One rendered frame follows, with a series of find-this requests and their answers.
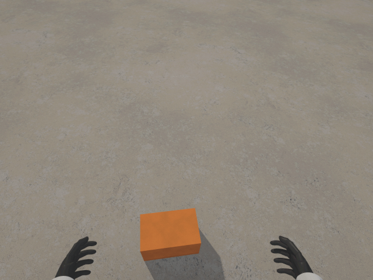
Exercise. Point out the carton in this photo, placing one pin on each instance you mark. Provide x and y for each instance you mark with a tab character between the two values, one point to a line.
169	234

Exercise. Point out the right robot hand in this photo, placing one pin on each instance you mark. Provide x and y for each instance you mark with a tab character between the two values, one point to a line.
296	260

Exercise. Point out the left robot hand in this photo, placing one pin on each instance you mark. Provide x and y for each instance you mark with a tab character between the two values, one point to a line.
71	263

